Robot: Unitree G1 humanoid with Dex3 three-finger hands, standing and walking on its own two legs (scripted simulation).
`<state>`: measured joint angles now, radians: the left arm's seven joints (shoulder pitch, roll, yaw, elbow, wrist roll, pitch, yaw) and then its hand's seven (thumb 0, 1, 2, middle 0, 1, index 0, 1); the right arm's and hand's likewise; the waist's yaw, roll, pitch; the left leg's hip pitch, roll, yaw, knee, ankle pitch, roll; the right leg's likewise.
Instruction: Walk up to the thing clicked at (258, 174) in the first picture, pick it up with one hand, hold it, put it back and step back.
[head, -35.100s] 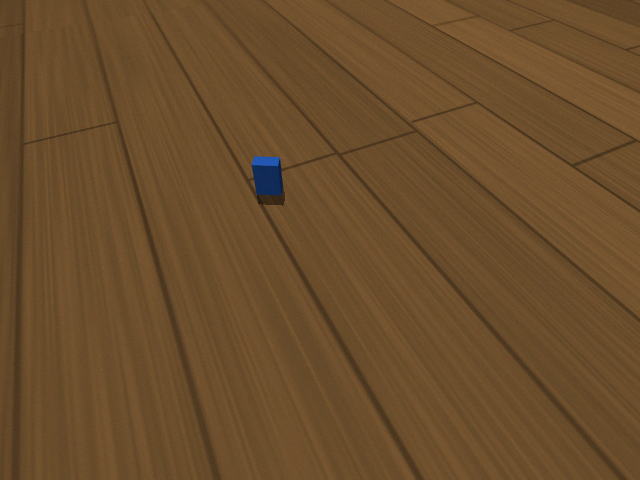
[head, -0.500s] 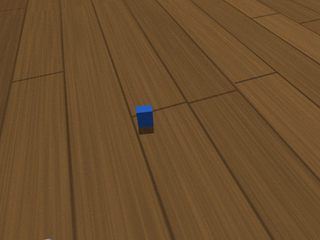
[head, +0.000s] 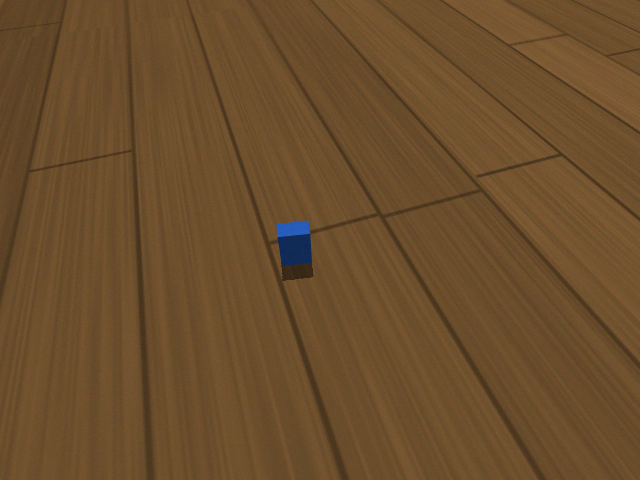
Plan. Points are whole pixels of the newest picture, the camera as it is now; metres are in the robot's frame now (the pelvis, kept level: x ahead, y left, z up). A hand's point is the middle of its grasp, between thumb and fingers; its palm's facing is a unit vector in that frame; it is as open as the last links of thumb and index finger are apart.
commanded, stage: step back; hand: left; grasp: from the side
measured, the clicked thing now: (294, 244) +1.01 +0.16 -0.67
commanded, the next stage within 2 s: stand in 0.32 s
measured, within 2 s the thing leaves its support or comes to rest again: neither
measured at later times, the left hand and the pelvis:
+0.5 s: hand out of the picture +0.14 +0.26 -0.13, palm faces -0.02 -0.94 -0.34, open 7.4 cm; pelvis +0.02 +0.01 +0.02, yaw -2 degrees
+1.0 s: hand out of the picture +0.07 +0.25 -0.14, palm faces -0.04 -0.94 -0.34, open 7.4 cm; pelvis +0.00 -0.01 +0.02, yaw -1 degrees
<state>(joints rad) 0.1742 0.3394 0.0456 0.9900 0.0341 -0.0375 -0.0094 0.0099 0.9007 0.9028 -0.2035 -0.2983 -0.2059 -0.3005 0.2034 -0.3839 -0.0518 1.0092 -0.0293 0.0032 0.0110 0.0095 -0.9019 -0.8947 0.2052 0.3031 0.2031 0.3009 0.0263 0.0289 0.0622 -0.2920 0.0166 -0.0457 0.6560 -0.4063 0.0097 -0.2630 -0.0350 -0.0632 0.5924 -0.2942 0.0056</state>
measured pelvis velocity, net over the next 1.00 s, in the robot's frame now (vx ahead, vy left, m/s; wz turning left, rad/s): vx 0.00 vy -0.01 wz -0.03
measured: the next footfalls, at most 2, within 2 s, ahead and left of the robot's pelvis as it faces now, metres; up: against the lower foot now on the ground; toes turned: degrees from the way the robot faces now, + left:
none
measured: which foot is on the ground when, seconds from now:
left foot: down 0.00-1.00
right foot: down 0.00-1.00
